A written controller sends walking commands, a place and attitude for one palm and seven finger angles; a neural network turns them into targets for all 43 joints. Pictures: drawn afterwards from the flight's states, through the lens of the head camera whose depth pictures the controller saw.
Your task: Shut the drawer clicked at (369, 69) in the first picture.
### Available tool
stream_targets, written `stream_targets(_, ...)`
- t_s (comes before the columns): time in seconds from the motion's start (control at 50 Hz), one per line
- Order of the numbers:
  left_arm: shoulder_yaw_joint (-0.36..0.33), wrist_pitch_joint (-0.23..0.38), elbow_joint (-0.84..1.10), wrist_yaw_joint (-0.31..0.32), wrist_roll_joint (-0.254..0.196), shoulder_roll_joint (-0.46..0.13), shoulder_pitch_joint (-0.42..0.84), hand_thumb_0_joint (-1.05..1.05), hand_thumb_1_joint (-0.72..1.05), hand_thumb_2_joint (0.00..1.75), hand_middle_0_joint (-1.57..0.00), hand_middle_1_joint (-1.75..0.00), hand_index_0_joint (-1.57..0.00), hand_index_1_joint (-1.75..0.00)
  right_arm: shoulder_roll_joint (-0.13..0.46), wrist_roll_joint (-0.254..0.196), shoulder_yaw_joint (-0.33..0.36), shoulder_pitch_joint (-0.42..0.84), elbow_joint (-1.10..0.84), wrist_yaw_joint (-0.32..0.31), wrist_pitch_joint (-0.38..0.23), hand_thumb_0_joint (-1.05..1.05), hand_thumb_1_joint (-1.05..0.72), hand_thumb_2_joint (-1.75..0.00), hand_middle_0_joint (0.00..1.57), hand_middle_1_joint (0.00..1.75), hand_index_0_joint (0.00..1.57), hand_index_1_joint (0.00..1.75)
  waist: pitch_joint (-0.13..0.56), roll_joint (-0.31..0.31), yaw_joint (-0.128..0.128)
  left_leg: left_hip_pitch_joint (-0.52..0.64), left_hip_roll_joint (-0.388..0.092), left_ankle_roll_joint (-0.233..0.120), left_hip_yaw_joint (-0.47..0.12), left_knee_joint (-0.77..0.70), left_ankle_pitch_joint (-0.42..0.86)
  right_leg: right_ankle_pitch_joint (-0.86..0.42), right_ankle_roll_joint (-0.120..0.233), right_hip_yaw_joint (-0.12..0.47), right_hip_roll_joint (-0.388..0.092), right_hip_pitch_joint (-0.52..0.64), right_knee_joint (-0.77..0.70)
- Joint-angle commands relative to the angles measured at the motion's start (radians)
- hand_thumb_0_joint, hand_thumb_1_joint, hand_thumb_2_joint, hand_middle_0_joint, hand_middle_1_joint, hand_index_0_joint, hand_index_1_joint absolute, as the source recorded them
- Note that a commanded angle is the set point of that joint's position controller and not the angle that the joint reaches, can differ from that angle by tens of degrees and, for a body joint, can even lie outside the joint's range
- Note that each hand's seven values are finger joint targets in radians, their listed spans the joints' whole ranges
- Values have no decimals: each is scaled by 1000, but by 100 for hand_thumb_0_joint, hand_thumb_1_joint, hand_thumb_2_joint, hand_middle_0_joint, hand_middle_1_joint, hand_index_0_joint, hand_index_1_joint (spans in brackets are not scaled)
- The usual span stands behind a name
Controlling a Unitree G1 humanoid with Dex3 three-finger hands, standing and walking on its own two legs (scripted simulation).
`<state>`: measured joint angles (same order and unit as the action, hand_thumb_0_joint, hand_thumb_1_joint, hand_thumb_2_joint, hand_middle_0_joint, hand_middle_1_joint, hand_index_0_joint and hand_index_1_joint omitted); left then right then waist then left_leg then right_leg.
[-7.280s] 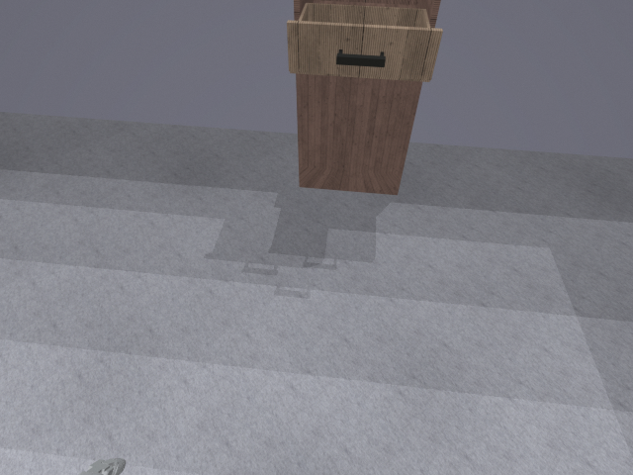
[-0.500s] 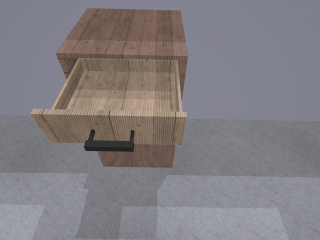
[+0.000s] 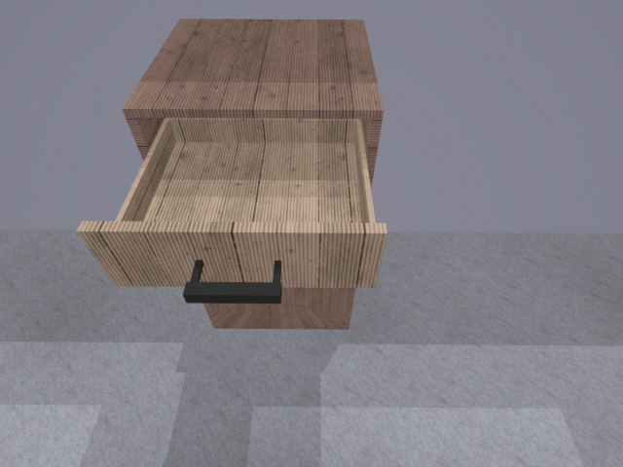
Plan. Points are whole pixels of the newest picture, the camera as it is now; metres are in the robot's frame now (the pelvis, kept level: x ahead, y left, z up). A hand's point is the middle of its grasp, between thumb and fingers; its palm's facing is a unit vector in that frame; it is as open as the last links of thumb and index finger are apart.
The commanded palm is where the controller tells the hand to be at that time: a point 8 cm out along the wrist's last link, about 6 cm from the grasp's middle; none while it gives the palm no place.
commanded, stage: shuffle to correct the standing spot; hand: left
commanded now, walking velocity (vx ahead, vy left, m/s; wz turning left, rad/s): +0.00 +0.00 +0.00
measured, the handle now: (235, 280) +0.37 +0.14 +0.01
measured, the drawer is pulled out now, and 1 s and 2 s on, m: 0.28 0.28 0.28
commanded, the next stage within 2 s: come to a stop and stand still in 0.36 s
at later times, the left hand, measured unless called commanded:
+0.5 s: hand out of the picture +0.02 +0.13 -0.18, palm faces +0.04 -0.98 -0.21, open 7.3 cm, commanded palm none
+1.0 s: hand out of the picture +0.05 +0.14 -0.18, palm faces +0.00 -0.97 -0.23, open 7.3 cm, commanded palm none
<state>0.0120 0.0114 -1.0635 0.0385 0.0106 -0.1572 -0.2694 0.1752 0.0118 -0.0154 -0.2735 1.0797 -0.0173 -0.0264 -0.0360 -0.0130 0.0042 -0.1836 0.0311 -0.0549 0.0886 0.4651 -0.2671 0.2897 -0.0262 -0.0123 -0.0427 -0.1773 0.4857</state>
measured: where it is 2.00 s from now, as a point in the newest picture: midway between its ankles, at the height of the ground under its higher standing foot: outside the picture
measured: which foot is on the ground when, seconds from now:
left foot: down 0.00-1.00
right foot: down 0.00-1.00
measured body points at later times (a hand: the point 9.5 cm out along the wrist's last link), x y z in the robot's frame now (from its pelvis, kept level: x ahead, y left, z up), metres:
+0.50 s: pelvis +0.05 -0.04 -0.01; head +0.07 -0.04 +0.44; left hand +0.02 +0.19 -0.16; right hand +0.02 -0.26 -0.17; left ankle -0.01 +0.07 -0.72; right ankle -0.01 -0.13 -0.74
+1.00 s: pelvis +0.05 -0.03 -0.01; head +0.08 -0.04 +0.44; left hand +0.05 +0.19 -0.16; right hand +0.12 -0.26 -0.16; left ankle +0.06 +0.06 -0.74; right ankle -0.01 -0.13 -0.74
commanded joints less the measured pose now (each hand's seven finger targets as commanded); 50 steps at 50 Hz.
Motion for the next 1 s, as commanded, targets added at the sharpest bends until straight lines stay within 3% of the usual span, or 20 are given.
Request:
stream_targets(0.0, -18, 11, 20, 5, -2, -101, -75, 0, 90, 90, -20, -30, -20, -30, 96, -1, 16, -50, -15, -9, -15, 0, -90, -90, 20, 30, 20, 30, 2, 23, -3, 30, -129, 8, -132, -104, 251, -183, 50, 56, -53, -4, -68)
stream_targets(0.06, -15, 11, 4, 7, -3, -91, -85, 0, 90, 90, -20, -30, -20, -30, 95, 0, 14, -48, -2, -11, -13, 0, -90, -90, 20, 30, 20, 30, 11, 19, -2, 53, -133, 11, -128, -97, 267, -183, 47, 49, -55, 5, -73)
stream_targets(0.18, -17, -10, -3, -6, 12, -71, -90, 0, 90, 90, -20, -30, -20, -30, 122, 5, 34, -57, 9, -15, 5, 0, -90, -90, 20, 30, 20, 30, -91, -51, 9, 16, -199, -26, -209, -194, -30, 30, 46, -26, -9, -98, -3)
stream_targets(0.3, -31, -16, 18, -22, 18, -64, -102, 0, 90, 90, -20, -30, -20, -30, 138, 13, 55, -103, -2, -31, 9, 0, -90, -90, 20, 30, 20, 30, -67, -69, 14, 76, -287, -100, -272, -142, 151, 104, 59, -58, 15, -190, 96)
stream_targets(0.36, -38, -6, -3, -19, 15, -59, -166, 0, 90, 90, -20, -30, -20, -30, 110, 11, 52, -74, -13, -29, 6, 0, -90, -90, 20, 30, 20, 30, -40, -2, -16, -52, -207, -49, -166, -26, 173, -66, 82, -16, -22, -17, -20)
stream_targets(0.4, -48, 3, -31, -9, 14, -108, -239, 0, 90, 90, -20, -30, -20, -30, 45, 6, 39, -51, -30, -25, 1, 0, -90, -90, 20, 30, 20, 30, -31, 243, -38, -213, -75, 9, -8, 160, 35, -323, 140, 115, -134, 148, -95)
stream_targets(0.42, -52, 9, -41, -4, 13, -120, -275, 0, 90, 90, -20, -30, -20, -30, 35, 5, 36, -9, -45, -24, 3, 0, -90, -90, 20, 30, 20, 30, -37, 309, -55, -286, -45, 28, 26, 274, -199, -523, 196, 193, -209, 184, -128)
stream_targets(0.46, -45, 14, -44, 5, 22, -101, -270, 0, 90, 90, -20, -30, -20, -30, 16, 1, 36, 43, -52, -23, 1, 0, -90, -90, 20, 30, 20, 30, -50, 189, -59, -346, -62, 29, -13, 444, -327, -794, 287, 214, -262, 197, -114)
stream_targets(0.5, -41, 21, -34, 13, 18, -97, -212, 0, 90, 90, -20, -30, -20, -30, -8, -6, 28, 36, -39, -17, 1, 0, -90, -90, 20, 30, 20, 30, -16, 56, -34, -295, -69, 39, -26, 360, -281, -930, 264, 144, -243, 216, -70)
stream_targets(0.56, -25, 27, -20, 15, -1, -93, -116, 0, 90, 90, -20, -30, -20, -30, -20, -6, 12, -71, 20, -18, 5, 0, -90, -90, 20, 30, 20, 30, 40, 75, 37, 12, -43, 51, -10, 2, 72, -877, 149, 23, -137, 92, 29)
stream_targets(0.6, -19, 21, -7, 12, -11, -66, -127, 0, 90, 90, -20, -30, -20, -30, 50, -3, 23, -102, 34, -24, -6, 0, -90, -90, 20, 30, 20, 30, 76, -4, 18, 172, -160, 1, -89, 2, 594, -557, 63, 1, -60, -8, 57)
stream_targets(0.62, -20, 12, -7, 19, -2, -41, -150, 0, 90, 90, -20, -30, -20, -30, 68, -4, 25, -76, 23, -29, 1, 0, -90, -90, 20, 30, 20, 30, 28, -5, -2, 141, -202, -19, -97, 31, 668, -373, 46, 10, -52, -29, -4)
stream_targets(0.64, -16, 5, -19, 23, 1, -41, -147, 0, 90, 90, -20, -30, -20, -30, 63, -8, 21, -52, 23, -33, 0, 0, -90, -90, 20, 30, 20, 30, 3, -79, -4, 107, -198, -27, -121, 16, 685, -289, 39, 9, -58, -2, -39)
stream_targets(0.72, -18, 4, -26, 21, -2, -60, -161, 0, 90, 90, -20, -30, -20, -30, 58, -9, 20, -11, -3, -36, 8, 0, -90, -90, 20, 30, 20, 30, -5, -5, -11, 119, -165, -2, -117, -6, 570, -416, 55, 34, -93, 22, -86)
stream_targets(0.84, -14, 7, -12, 17, 0, -60, -141, 0, 90, 90, -20, -30, -20, -30, 59, -7, 19, -1, -8, -27, 8, 0, -90, -90, 20, 30, 20, 30, 3, 29, -12, 113, -151, 10, -113, -63, 416, -355, 53, 36, -96, 43, -128)
stream_targets(0.86, -21, 42, -21, 51, 23, -99, -202, 0, 90, 90, -20, -30, -20, -30, 106, -9, 35, 76, -85, -17, -6, 0, -90, -90, 20, 30, 20, 30, -5, 69, -30, 47, -137, 30, -63, 199, 476, -830, -11, 112, -122, -27, -121)
stream_targets(0.88, -33, 47, 35, 44, 15, -134, -151, 0, 90, 90, -20, -30, -20, -30, 64, -4, 32, 27, -118, -6, 4, 0, -90, -90, 20, 30, 20, 30, 29, 149, 10, -104, -94, 20, -85, 182, 28, -892, 29, 118, -175, 98, -81)
stream_targets(0.9, -30, 52, 56, 34, 16, -151, -116, 0, 90, 90, -20, -30, -20, -30, 58, 5, 31, 25, -123, 2, 11, 0, -90, -90, 20, 30, 20, 30, 83, 139, 7, -127, -75, 28, -52, 157, -48, -953, 79, 110, -182, 159, -37)
stream_targets(0.94, -29, 57, 94, 28, 10, -141, -109, 0, 90, 90, -20, -30, -20, -30, 60, 0, 32, 8, -142, 2, 10, 0, -90, -90, 20, 30, 20, 30, 113, 155, 25, -108, -50, 27, -47, 140, -34, -950, 120, 92, -169, 153, 6)
stream_targets(0.98, -28, 47, 116, 25, 5, -141, -99, 0, 90, 90, -20, -30, -20, -30, 72, -1, 33, -14, -138, -4, 7, 0, -90, -90, 20, 30, 20, 30, 90, 107, 30, -37, -65, 17, -64, 80, 109, -820, 107, 70, -129, 83, 33)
